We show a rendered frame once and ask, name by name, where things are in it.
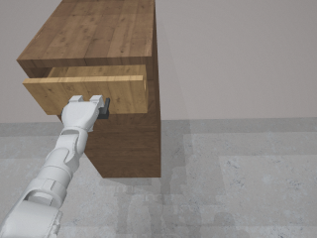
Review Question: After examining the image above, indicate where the robot left forearm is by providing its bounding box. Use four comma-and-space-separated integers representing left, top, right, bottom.
0, 126, 88, 238

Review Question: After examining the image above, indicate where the drawer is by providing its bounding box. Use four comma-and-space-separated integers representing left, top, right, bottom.
22, 64, 149, 115

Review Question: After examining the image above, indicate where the cabinet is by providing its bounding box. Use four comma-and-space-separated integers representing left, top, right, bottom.
16, 0, 161, 179

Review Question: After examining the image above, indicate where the robot left hand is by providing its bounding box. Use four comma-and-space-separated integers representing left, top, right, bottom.
61, 95, 105, 133

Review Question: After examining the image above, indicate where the handle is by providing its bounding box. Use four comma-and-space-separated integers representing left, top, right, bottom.
60, 97, 110, 120

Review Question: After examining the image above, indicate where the robot left upper arm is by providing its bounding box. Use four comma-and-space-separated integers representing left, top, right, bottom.
1, 200, 63, 238

